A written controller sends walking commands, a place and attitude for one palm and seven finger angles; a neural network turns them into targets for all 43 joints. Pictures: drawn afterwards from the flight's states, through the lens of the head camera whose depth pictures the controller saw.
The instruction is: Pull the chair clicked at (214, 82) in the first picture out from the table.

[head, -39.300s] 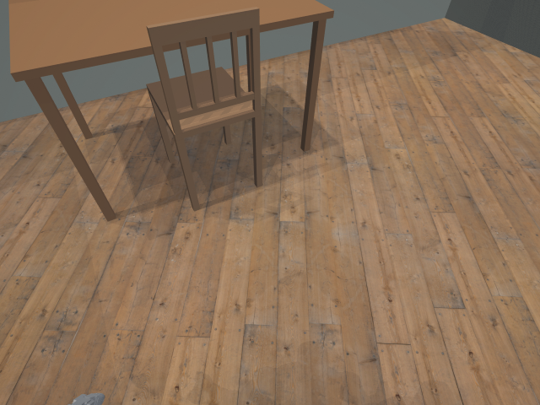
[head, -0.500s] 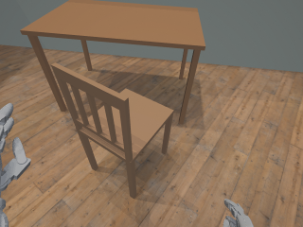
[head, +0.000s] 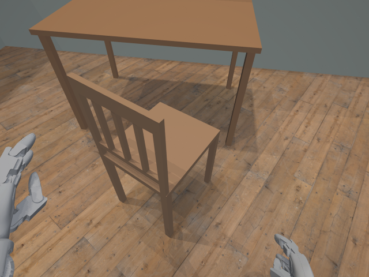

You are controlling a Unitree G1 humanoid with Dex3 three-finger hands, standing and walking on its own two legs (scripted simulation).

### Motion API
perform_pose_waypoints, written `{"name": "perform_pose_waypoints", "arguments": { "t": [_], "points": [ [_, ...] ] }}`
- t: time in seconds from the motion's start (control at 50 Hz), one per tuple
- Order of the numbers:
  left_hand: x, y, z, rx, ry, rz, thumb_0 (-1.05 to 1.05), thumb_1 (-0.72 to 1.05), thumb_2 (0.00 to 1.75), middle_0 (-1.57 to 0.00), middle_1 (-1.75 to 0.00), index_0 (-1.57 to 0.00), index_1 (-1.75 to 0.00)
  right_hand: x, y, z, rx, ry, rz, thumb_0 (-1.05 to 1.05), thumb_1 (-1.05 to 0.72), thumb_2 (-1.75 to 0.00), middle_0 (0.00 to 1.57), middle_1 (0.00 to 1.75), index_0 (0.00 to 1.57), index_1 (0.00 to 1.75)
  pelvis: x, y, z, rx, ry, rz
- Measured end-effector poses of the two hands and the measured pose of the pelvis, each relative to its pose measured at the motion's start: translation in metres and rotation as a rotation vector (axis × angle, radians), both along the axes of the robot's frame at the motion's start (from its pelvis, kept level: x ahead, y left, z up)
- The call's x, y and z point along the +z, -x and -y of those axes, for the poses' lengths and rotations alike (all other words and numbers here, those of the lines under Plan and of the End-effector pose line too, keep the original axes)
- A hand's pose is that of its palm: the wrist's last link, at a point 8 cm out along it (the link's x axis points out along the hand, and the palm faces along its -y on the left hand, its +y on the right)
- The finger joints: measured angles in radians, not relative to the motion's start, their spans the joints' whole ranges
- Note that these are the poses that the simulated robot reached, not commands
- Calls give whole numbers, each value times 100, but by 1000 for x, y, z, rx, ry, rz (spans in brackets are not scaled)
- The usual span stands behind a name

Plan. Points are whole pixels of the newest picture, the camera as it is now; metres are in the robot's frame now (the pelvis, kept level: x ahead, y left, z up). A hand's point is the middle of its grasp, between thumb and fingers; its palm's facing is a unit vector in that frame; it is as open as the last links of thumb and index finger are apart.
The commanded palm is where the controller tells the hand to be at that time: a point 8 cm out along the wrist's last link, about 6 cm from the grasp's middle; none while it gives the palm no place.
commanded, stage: let the arm hang, fingers relaxed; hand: left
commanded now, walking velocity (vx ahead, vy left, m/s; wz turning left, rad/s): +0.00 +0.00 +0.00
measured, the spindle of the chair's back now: (122, 137) +0.56 +0.26 -0.10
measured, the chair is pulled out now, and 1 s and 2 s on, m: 0.51 0.51 0.51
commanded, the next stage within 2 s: look to check the result in 1.06 s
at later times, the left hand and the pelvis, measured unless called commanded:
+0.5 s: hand out of the picture -0.07 +0.19 -0.17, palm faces +0.04 -0.98 -0.21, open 7.2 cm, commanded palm none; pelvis -0.01 +0.01 +0.00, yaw +1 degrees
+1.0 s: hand out of the picture -0.01 +0.16 -0.17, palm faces +0.04 -0.98 -0.19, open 7.3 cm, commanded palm none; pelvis -0.01 +0.00 +0.00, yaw +0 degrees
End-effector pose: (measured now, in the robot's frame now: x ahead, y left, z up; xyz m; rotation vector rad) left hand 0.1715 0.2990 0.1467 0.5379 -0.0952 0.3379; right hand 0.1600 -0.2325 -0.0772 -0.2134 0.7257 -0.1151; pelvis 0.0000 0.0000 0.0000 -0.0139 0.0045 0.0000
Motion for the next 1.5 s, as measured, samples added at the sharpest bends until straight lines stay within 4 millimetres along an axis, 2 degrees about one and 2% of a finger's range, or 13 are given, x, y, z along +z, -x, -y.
{"name": "perform_pose_waypoints", "arguments": {
  "t": [0.04, 0.08, 0.16, 0.22, 0.26, 0.4, 0.52, 0.6, 0.72, 0.8, 0.9, 1.16, 1.5],
  "points": [
    [-54, -6, -6, 26, 83, -203, 0, 89, 90, -21, -30, -20, -30, -15, 4, 1, 24, -9, -54, 1, -90, -89, 20, 30, 21, 30, -4, 3, -4, 16, -3, -8],
    [-120, -1, -5, 74, 198, -447, 0, 90, 90, -20, -30, -20, -30, -27, 13, 2, 24, -11, -113, 1, -90, -89, 20, 30, 21, 30, -7, 6, -6, 24, -7, -8],
    [-233, 52, 31, 119, 395, -915, 1, 90, 90, -20, -30, -19, -30, -41, 47, 4, -5, -1, -236, 1, -91, -89, 20, 30, 21, 30, -9, 10, -7, 18, -17, 8],
    [-281, 109, 69, 113, 513, -1183, 1, 91, 90, -20, -30, -19, -30, -45, 83, 5, -36, 14, -353, 1, -91, -89, 20, 30, 21, 30, -7, 12, -6, 11, -16, 20],
    [-294, 140, 73, 189, 564, -1253, -1, 97, 90, -21, -30, -20, -30, -47, 108, 4, -54, 24, -441, 1, -91, -89, 20, 30, 20, 30, -5, 13, -3, 14, -12, 21],
    [-296, 220, 63, 301, 576, -1467, -1, 98, 90, -21, -30, -20, -30, -56, 179, -3, -106, 9, -675, 1, -91, -89, 20, 30, 20, 30, -1, 13, -4, 23, -2, 18],
    [-287, 247, 60, 353, 557, -1543, 0, 94, 90, -20, -30, -20, -30, -64, 206, -18, -131, -42, -742, 1, -91, -89, 20, 30, 20, 30, 0, 13, -7, 17, -6, 20],
    [-285, 243, 63, 350, 553, -1533, 0, 92, 90, -20, -30, -19, -30, -69, 210, -28, -134, -76, -744, 1, -91, -89, 20, 30, 20, 30, 0, 12, -8, 12, -11, 20],
    [-288, 216, 75, 306, 562, -1466, 0, 91, 90, -20, -30, -19, -30, -74, 202, -38, -131, -112, -714, 1, -91, -89, 20, 30, 20, 30, 0, 11, -6, 8, -16, 21],
    [-290, 195, 85, 265, 572, -1416, 0, 91, 90, -20, -30, -19, -30, -75, 193, -38, -133, -120, -685, 1, -91, -89, 20, 30, 20, 30, 0, 9, -4, 5, -17, 25],
    [-291, 186, 85, 258, 559, -1403, 2, 93, 90, -20, -30, -20, -30, -74, 187, -33, -142, -113, -666, 1, -91, -89, 20, 30, 20, 30, 0, 7, -1, 1, -17, 28],
    [-290, 187, 90, 270, 572, -1418, 1, 91, 90, -20, -30, -19, -30, -71, 188, -20, -145, -85, -694, 1, -91, -89, 20, 30, 20, 30, 1, 2, 3, 5, -18, 28],
    [-290, 187, 100, 276, 585, -1434, 0, 91, 90, -20, -30, -19, -30, -72, 179, -20, -138, -97, -694, 1, -91, -89, 20, 30, 20, 30, 2, -4, 9, 6, -18, 30]
  ]
}}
